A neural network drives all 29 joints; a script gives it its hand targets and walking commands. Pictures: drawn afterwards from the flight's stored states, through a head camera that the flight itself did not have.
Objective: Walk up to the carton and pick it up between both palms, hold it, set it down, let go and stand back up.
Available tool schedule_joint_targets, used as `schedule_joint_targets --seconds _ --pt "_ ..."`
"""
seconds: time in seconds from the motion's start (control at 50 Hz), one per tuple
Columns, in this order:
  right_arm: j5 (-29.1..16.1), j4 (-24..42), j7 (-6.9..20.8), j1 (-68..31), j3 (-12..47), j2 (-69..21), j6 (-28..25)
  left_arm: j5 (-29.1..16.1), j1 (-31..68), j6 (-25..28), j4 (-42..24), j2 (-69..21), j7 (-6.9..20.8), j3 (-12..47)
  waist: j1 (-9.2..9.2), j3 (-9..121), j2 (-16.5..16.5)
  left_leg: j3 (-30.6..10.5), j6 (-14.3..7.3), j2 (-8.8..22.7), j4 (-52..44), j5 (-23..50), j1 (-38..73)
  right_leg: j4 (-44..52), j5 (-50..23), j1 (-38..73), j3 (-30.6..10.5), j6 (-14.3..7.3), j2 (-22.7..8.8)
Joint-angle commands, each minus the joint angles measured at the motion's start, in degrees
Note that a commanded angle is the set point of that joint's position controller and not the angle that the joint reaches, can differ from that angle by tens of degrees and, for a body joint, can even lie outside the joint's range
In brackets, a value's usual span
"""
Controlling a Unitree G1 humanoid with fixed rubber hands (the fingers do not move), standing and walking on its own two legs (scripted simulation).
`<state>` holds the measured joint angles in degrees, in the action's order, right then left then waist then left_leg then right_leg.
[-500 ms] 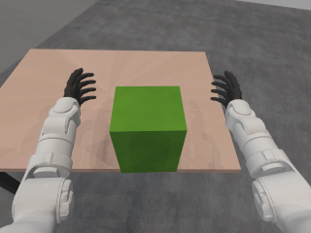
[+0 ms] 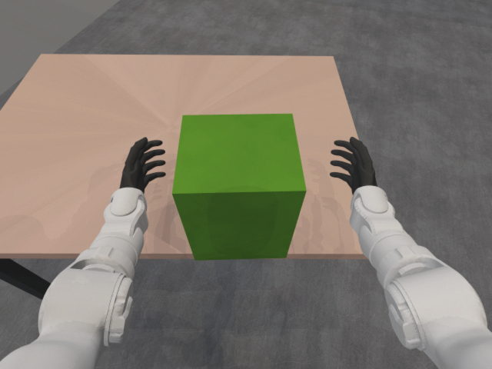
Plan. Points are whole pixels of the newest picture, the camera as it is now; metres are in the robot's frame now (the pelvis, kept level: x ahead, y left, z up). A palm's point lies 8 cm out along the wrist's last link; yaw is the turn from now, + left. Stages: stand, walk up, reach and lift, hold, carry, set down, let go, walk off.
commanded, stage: reach and lift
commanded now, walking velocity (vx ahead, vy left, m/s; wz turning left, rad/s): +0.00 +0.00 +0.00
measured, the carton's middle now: (239, 193) +0.43 +0.05 +0.00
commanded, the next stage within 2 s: none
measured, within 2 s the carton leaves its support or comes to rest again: neither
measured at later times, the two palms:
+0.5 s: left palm (159, 189) +0.41 +0.18 +0.04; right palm (337, 186) +0.42 -0.13 +0.04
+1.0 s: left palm (156, 191) +0.40 +0.18 +0.05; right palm (322, 189) +0.40 -0.10 +0.05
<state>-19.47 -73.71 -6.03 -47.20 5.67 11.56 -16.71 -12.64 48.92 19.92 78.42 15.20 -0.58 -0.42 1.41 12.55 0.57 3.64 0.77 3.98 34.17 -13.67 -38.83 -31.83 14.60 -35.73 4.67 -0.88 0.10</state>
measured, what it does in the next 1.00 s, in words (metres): stands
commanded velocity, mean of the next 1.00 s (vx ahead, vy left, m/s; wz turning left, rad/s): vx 0.00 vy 0.00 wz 0.00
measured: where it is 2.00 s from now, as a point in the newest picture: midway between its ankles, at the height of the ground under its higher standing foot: outside the picture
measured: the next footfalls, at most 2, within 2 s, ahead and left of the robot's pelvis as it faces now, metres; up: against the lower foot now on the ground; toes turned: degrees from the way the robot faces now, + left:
none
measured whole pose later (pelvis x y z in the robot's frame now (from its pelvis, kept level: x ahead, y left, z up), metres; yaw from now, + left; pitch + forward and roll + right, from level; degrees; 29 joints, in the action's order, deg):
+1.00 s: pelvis -0.01 +0.01 +0.01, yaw +1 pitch +15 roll -2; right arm 19.6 -67.8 -6.8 -47.0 -30.7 -3.7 -21.1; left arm 17.7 47.4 18.0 68.2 1.7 -5.7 -25.5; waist 1.0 6.8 1.1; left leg 3.2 -0.2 2.9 30.2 -11.1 -33.8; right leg -26.0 11.1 -29.6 5.0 -0.1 -0.5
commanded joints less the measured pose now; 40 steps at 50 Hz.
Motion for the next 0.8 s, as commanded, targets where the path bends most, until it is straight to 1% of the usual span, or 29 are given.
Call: schedule_joint_targets --seconds 0.0,0.06,0.1,0.16,0.24,0.28,0.38,0.46,0.48,0.56,0.58,0.6,0.7,0.72,0.78 --pt "-1.4 5.9 0.3 -24.2 0.2 7.0 -5.1 -0.8 22.5 4.9 -6.8 7.2 -0.8 -0.1 0.72 35.2 -3.3 -2.5 3.3 -2.5 5.1 26.6 21.1 -0.5 -15.9 4.1 -2.5 1.4 1.9" --pt "-1.3 6.7 0.1 -25.1 0.2 7.0 -6.0 -1.0 22.9 5.5 -7.3 7.0 -1.1 -0.4 0.77 38.5 -2.6 -2.2 3.3 -2.7 7.0 27.1 20.1 -2.1 -17.0 2.8 -2.5 1.5 2.1" --pt "-1.0 7.5 -0.2 -25.9 0.2 6.1 -6.4 -0.8 23.1 5.9 -7.9 6.7 -1.3 -1.1 1.17 40.9 -2.3 -1.8 3.2 -2.9 8.1 27.6 18.7 -3.1 -18.8 3.4 -2.7 1.7 2.2" --pt "-0.2 8.4 -0.6 -26.5 0.0 4.8 -6.6 -0.3 23.6 6.2 -8.9 5.9 -1.3 -2.0 1.22 42.1 -1.8 -1.5 3.1 -3.3 8.7 26.6 16.3 -4.4 -20.1 5.1 -3.2 2.0 1.9" --pt "2.4 8.5 -1.2 -26.3 -2.0 3.2 -6.1 1.3 23.6 6.0 -8.6 4.3 -1.4 -3.1 0.67 40.5 -1.4 -1.3 2.8 -3.6 8.3 24.3 14.6 -4.6 -18.7 5.5 -3.3 2.2 1.7" --pt "3.9 8.7 -1.6 -26.9 -3.1 2.0 -5.6 1.8 24.4 5.8 -9.0 3.5 -1.6 -3.4 0.36 40.5 -0.6 -1.2 2.6 -3.7 8.5 22.9 13.8 -4.6 -17.8 5.6 -3.3 2.2 1.6" --pt "8.9 8.7 -2.9 -28.0 -7.5 -1.3 -4.2 4.4 26.5 5.3 -8.0 1.0 -2.3 -5.2 -0.35 38.4 -0.1 -1.2 2.2 -3.9 7.7 19.5 12.1 -4.0 -14.7 6.5 -3.4 2.1 1.2" --pt "13.5 8.4 -4.0 -28.0 -11.8 -2.9 -3.2 7.9 27.1 3.9 -7.8 -0.3 -3.0 -7.4 -1.02 36.4 -0.9 -1.0 2.3 -4.0 6.5 18.5 12.2 -2.9 -14.0 7.7 -3.4 2.0 1.1" --pt "14.6 8.4 -4.1 -28.1 -12.9 -3.5 -3.1 9.0 27.0 3.6 -7.8 -0.9 -3.1 -8.1 -0.84 36.2 -1.0 -0.8 2.3 -4.2 6.2 18.8 12.5 -2.6 -14.8 8.4 -3.4 1.9 0.9" --pt "19.3 9.1 -4.4 -27.9 -17.1 -5.8 -3.2 13.0 27.1 2.5 -9.7 -3.3 -3.1 -10.2 -1.22 35.5 -2.2 -0.6 2.8 -4.2 5.3 20.6 14.8 -1.4 -17.0 10.0 -2.8 1.8 1.1" --pt "20.3 8.9 -4.4 -27.6 -18.2 -6.3 -3.3 14.1 27.3 2.3 -10.2 -4.1 -3.2 -10.7 -1.59 34.8 -2.7 -0.6 2.9 -4.2 5.0 21.1 15.9 -1.0 -17.1 9.7 -2.6 1.7 1.1" --pt "21.5 8.4 -4.2 -27.1 -19.3 -6.5 -3.4 15.1 27.0 2.0 -10.9 -4.9 -3.2 -11.1 -1.55 34.1 -3.3 -0.7 3.3 -4.0 4.7 21.7 17.1 -0.5 -17.0 9.5 -2.2 1.5 1.3" --pt "25.9 8.0 -3.1 -25.5 -23.2 -8.7 -4.6 20.2 25.9 0.7 -13.6 -8.0 -3.5 -13.9 -1.37 31.9 -4.9 -0.8 3.6 -3.6 3.1 23.0 21.4 2.2 -15.0 8.4 -1.5 0.8 1.5" --pt "26.8 7.9 -2.8 -25.2 -23.8 -9.6 -4.8 21.0 25.3 0.6 -13.9 -8.8 -3.5 -14.4 -1.54 31.4 -4.6 -0.8 3.5 -3.5 2.5 23.0 21.9 2.8 -14.4 8.4 -1.4 0.7 1.6" --pt "29.9 8.5 -1.4 -24.5 -25.6 -11.7 -5.3 23.6 24.9 0.6 -15.2 -11.4 -3.5 -15.6 -1.09 30.5 -5.0 -0.8 3.6 -3.2 0.9 22.4 23.9 4.5 -11.8 8.7 -0.8 0.3 1.7"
